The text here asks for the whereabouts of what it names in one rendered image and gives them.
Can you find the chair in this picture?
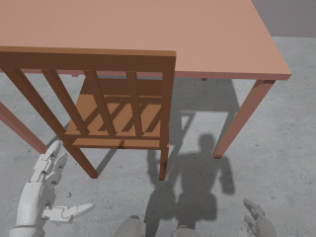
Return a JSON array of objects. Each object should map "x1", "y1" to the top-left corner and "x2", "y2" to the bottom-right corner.
[{"x1": 0, "y1": 45, "x2": 177, "y2": 181}]

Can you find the left robot thigh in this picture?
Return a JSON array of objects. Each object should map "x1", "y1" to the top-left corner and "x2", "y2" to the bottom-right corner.
[{"x1": 113, "y1": 218, "x2": 146, "y2": 237}]

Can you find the table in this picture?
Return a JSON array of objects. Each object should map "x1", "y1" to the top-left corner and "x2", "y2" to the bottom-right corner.
[{"x1": 0, "y1": 0, "x2": 292, "y2": 159}]

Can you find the robot left hand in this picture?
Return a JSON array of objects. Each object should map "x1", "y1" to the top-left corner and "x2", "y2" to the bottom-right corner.
[{"x1": 16, "y1": 139, "x2": 95, "y2": 228}]

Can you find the robot right hand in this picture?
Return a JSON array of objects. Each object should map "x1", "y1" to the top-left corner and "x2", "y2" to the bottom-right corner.
[{"x1": 239, "y1": 198, "x2": 277, "y2": 237}]

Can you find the left robot forearm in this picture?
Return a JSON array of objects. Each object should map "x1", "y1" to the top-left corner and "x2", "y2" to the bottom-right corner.
[{"x1": 9, "y1": 225, "x2": 45, "y2": 237}]

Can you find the left robot shin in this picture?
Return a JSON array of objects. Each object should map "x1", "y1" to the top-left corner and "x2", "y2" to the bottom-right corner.
[{"x1": 130, "y1": 215, "x2": 140, "y2": 219}]

